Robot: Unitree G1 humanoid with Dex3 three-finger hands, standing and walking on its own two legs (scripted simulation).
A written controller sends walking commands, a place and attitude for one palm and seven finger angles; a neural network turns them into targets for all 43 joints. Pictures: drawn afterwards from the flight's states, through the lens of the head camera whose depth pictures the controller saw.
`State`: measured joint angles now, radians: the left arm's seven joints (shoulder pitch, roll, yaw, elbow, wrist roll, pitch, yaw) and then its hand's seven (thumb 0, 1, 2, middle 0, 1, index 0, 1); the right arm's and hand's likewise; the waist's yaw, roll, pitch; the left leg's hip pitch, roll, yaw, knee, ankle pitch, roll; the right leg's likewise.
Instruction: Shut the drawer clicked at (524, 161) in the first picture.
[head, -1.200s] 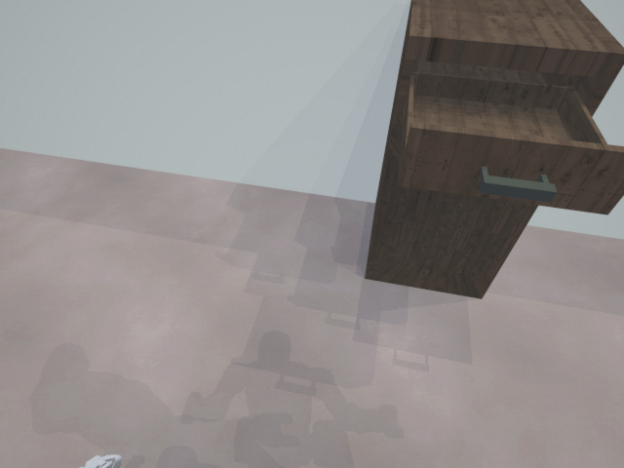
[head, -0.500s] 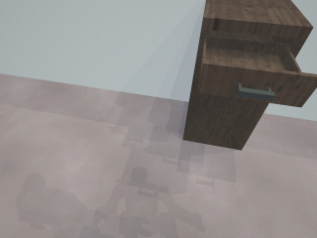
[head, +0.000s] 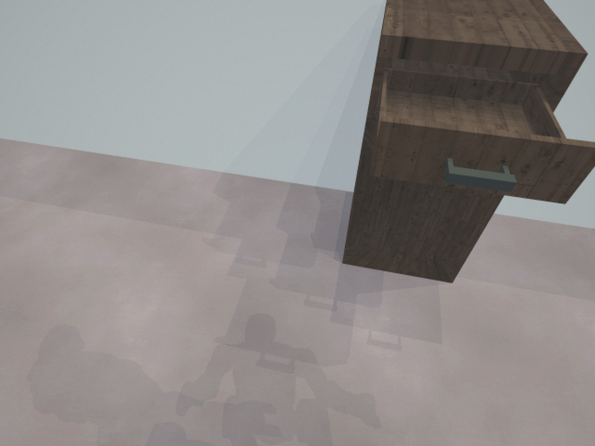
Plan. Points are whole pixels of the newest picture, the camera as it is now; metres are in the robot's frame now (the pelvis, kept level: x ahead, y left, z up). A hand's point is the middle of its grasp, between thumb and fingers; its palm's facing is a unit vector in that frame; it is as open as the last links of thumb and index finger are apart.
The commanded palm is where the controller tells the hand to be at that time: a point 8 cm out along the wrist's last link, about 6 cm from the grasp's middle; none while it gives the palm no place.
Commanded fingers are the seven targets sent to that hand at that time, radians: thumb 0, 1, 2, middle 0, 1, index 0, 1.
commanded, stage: look at it before walking up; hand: left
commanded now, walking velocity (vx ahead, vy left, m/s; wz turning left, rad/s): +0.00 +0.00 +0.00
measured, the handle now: (478, 172) +0.62 -0.32 +0.03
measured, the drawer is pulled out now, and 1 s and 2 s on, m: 0.30 0.30 0.30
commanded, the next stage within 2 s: walk to a spot facing it in 0.24 s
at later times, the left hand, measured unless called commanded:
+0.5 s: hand out of the picture +0.07 +0.24 -0.16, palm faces -0.04 -0.94 -0.33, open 7.4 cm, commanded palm none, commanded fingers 0.00 0.90 0.90 -0.20 -0.30 -0.20 -0.30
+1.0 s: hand out of the picture +0.05 +0.16 -0.16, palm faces -0.22 -0.94 -0.25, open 7.4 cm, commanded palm none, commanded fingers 0.00 0.90 0.90 -0.20 -0.30 -0.20 -0.30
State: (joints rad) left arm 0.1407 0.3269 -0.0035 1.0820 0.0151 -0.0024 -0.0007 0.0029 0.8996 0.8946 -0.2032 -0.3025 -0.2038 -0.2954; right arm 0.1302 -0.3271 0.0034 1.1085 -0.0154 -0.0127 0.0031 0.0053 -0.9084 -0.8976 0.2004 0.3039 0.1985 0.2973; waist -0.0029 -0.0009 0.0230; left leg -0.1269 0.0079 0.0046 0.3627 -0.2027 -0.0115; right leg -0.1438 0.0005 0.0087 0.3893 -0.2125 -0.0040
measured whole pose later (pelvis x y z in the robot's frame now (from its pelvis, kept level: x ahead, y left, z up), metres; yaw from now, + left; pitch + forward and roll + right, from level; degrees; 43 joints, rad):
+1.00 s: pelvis -0.02 -0.03 +0.00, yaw -18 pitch +1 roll +2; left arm 0.30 0.18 0.06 0.94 0.02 0.04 0.00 0.00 0.90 0.89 -0.20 -0.30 -0.20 -0.30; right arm 0.14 -0.23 -0.06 0.95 -0.02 0.05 -0.02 0.01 -0.91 -0.90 0.20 0.30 0.20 0.30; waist 0.03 0.01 0.06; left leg -0.46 0.04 -0.02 1.04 -0.36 -0.08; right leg -0.29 0.09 0.11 0.48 -0.19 -0.08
